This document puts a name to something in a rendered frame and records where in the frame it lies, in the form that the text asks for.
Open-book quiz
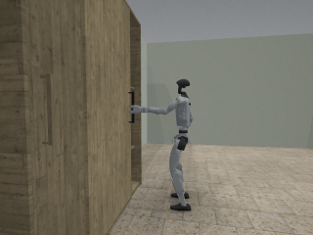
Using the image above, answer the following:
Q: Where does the robot left hand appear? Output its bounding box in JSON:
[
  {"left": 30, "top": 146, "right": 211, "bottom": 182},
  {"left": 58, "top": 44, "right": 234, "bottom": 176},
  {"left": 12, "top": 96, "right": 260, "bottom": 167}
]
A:
[{"left": 128, "top": 105, "right": 142, "bottom": 114}]

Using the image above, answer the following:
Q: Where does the left robot forearm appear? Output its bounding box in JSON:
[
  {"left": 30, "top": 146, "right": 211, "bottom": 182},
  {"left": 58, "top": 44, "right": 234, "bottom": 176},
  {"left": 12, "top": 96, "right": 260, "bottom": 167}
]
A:
[{"left": 141, "top": 107, "right": 166, "bottom": 115}]

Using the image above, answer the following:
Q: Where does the robot head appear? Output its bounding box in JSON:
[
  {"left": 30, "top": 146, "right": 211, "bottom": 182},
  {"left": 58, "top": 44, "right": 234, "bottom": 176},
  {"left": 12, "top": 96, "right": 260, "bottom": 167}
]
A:
[{"left": 176, "top": 79, "right": 190, "bottom": 99}]

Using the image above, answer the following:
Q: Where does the robot right hand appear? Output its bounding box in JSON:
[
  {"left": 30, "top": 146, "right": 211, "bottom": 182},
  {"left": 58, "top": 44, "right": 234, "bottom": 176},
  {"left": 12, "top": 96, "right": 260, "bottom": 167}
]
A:
[{"left": 169, "top": 134, "right": 178, "bottom": 145}]

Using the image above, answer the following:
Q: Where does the robot left upper arm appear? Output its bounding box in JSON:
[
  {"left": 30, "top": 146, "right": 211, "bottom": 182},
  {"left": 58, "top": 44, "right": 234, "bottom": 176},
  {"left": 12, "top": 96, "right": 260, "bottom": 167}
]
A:
[{"left": 163, "top": 96, "right": 187, "bottom": 115}]

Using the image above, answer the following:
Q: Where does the handle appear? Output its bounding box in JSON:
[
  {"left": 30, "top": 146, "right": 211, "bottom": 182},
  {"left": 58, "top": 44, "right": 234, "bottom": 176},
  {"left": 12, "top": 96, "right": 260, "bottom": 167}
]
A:
[
  {"left": 128, "top": 91, "right": 135, "bottom": 123},
  {"left": 46, "top": 73, "right": 57, "bottom": 146}
]

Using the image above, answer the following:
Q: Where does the wardrobe door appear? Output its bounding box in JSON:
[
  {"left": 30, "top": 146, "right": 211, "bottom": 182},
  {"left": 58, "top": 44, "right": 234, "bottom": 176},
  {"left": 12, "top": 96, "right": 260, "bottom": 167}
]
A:
[
  {"left": 81, "top": 0, "right": 132, "bottom": 235},
  {"left": 24, "top": 0, "right": 87, "bottom": 235}
]

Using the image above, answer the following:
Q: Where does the left robot shin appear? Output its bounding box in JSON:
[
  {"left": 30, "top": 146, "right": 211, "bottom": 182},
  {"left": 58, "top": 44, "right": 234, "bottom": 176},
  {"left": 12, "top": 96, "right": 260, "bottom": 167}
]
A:
[{"left": 170, "top": 171, "right": 186, "bottom": 207}]

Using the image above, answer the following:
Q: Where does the robot right upper arm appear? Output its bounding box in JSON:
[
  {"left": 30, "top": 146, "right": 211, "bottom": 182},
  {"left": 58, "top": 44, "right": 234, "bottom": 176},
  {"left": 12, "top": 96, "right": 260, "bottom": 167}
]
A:
[{"left": 190, "top": 109, "right": 194, "bottom": 122}]

